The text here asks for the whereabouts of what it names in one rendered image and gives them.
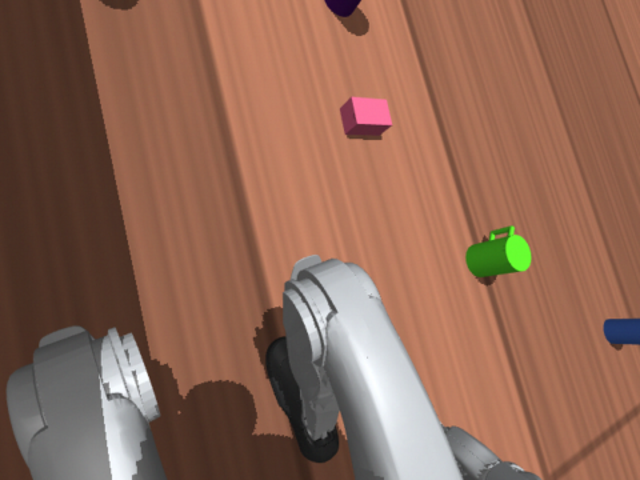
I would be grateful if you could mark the right robot arm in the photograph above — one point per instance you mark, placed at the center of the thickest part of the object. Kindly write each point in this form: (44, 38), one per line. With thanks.
(510, 471)

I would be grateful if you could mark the right robot hand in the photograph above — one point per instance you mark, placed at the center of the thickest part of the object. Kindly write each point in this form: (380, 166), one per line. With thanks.
(474, 459)

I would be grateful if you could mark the right robot foot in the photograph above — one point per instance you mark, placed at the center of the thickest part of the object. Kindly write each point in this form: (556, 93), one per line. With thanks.
(287, 393)

